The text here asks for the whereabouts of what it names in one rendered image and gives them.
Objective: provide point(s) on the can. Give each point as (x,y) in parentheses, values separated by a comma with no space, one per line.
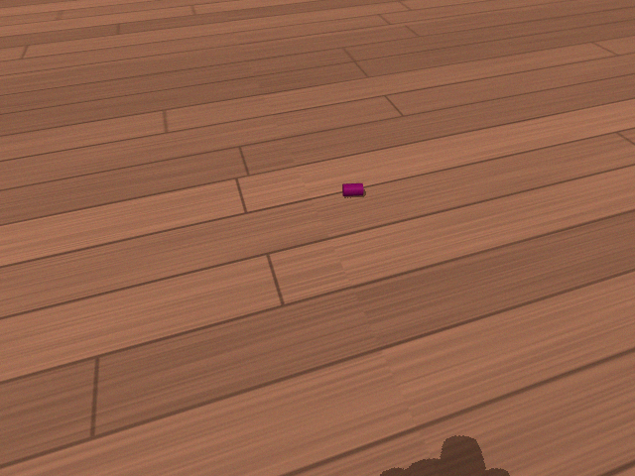
(352,189)

